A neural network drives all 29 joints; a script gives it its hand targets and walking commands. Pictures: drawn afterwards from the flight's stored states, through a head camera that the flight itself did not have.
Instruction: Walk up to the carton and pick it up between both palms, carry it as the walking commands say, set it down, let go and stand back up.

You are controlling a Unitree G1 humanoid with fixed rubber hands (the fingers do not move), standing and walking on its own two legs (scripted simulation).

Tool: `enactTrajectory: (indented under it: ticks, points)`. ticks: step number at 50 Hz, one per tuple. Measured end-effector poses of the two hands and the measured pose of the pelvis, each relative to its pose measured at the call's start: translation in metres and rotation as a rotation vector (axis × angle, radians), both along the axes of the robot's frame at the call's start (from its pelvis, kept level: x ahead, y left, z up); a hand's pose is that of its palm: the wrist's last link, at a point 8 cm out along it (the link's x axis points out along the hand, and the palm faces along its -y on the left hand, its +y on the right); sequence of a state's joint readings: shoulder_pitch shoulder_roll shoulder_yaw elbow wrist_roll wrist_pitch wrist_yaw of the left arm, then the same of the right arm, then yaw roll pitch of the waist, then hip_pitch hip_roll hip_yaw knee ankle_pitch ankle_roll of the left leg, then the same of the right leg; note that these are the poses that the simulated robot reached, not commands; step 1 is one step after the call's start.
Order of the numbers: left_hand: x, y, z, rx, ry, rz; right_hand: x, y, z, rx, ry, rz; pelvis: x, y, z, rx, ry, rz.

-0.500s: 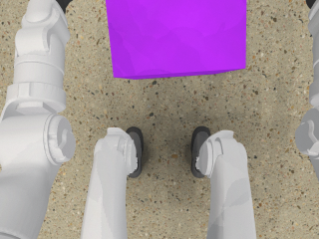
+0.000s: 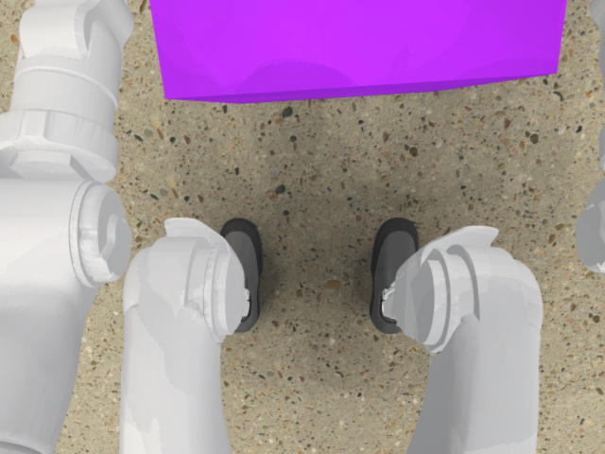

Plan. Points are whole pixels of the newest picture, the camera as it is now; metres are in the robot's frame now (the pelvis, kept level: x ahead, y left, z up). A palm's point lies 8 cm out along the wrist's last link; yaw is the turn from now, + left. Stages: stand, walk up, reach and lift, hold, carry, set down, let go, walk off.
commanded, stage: reach and lift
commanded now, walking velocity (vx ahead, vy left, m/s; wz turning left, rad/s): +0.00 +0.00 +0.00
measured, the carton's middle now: out of the picture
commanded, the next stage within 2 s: none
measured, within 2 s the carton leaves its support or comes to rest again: leaves its support in 1.76 s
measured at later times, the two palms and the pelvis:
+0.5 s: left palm out of the picture +0.56 +0.18 -0.17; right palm out of the picture +0.56 -0.25 -0.16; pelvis +0.00 +0.00 -0.01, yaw +0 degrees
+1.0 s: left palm out of the picture +0.57 +0.17 -0.17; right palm out of the picture +0.57 -0.23 -0.17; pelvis +0.00 +0.00 -0.01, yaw +0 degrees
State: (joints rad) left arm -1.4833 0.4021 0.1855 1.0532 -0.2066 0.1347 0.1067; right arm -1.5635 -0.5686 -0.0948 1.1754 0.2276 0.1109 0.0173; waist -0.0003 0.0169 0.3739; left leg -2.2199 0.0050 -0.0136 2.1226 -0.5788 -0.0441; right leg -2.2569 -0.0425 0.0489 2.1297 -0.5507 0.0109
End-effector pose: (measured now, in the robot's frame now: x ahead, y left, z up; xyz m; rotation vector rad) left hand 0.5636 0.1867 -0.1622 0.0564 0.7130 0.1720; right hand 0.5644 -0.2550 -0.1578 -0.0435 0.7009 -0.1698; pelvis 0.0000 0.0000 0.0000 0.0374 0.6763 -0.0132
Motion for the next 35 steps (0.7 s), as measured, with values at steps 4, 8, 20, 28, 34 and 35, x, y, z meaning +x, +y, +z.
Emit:
enactTrajectory:
  ticks: [4,8,20,28,34,35]
  points:
    - [0.001,-0.002,-0.01,0.003,-0.015,-0.006,0.002,0.002,-0.009,-0.006,-0.021,0.001,-0.001,0.0,-0.009,-0.002,-0.031,0.001]
    - [0.002,-0.003,-0.011,0.003,-0.02,-0.007,0.002,0.002,-0.01,-0.01,-0.026,-0.004,-0.001,0.0,-0.014,-0.003,-0.052,0.001]
    - [0.0,-0.006,-0.006,-0.002,-0.01,-0.008,-0.003,0.001,-0.007,-0.006,0.001,-0.01,-0.001,0.0,-0.012,-0.004,-0.044,-0.001]
    - [0.001,-0.014,-0.006,-0.011,-0.013,-0.017,0.001,0.009,-0.007,0.002,-0.003,0.006,-0.002,-0.001,-0.012,-0.004,-0.044,-0.003]
    - [0.002,-0.02,-0.006,-0.011,-0.015,-0.015,0.004,0.024,-0.01,0.014,-0.004,0.024,-0.001,-0.002,-0.012,-0.002,-0.042,-0.001]
    - [0.002,-0.02,-0.006,-0.009,-0.015,-0.015,0.004,0.025,-0.01,0.014,-0.004,0.024,-0.001,-0.002,-0.012,-0.002,-0.042,0.0]
